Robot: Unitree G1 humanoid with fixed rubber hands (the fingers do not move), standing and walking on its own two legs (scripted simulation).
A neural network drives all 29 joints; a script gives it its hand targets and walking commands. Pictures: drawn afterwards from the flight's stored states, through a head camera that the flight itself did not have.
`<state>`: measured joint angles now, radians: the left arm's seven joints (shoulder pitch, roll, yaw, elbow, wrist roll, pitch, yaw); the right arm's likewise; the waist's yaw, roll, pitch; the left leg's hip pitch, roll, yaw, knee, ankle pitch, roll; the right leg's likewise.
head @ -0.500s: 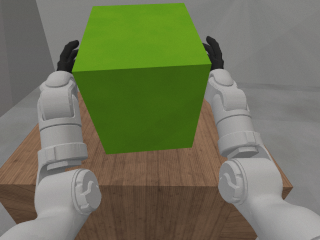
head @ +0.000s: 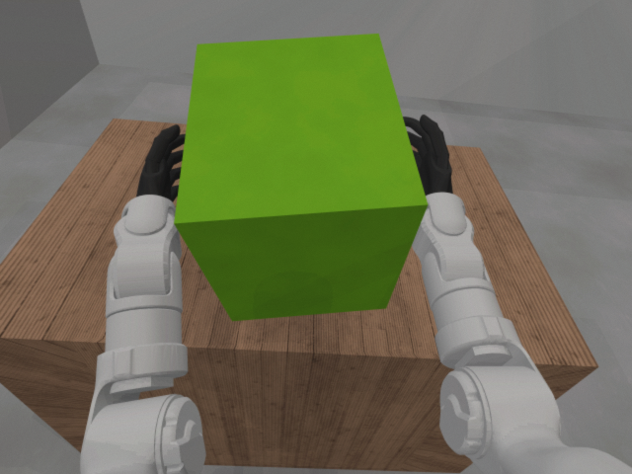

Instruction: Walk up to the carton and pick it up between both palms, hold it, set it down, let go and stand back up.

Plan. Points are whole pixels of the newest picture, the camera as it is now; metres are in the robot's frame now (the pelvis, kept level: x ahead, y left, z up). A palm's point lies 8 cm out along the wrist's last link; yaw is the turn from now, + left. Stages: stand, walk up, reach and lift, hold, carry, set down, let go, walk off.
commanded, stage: set down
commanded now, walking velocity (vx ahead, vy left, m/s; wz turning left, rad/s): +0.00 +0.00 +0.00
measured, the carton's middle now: (299, 188) +0.45 +0.00 +0.15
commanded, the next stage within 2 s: none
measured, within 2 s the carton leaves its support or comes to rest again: neither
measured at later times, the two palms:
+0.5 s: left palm (154, 196) +0.37 +0.17 +0.19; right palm (432, 189) +0.39 -0.15 +0.20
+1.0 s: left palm (175, 211) +0.39 +0.16 +0.16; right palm (434, 189) +0.41 -0.17 +0.18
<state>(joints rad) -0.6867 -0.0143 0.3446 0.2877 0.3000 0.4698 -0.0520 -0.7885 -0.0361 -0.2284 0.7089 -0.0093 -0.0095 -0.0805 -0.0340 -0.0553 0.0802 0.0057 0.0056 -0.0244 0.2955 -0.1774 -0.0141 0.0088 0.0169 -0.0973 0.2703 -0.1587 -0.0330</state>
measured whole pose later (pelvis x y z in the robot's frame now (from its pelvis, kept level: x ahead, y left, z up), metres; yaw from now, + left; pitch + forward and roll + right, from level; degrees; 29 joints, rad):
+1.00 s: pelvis -0.01 -0.01 +0.00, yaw -1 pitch -5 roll +1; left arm -0.81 -0.04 0.48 0.63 0.37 0.39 -0.04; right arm -0.94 -0.04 -0.47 0.99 -0.21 0.01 0.00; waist 0.01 -0.04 0.03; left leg -0.02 0.01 0.00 0.23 -0.13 0.00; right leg -0.05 0.02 -0.08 0.27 -0.14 -0.04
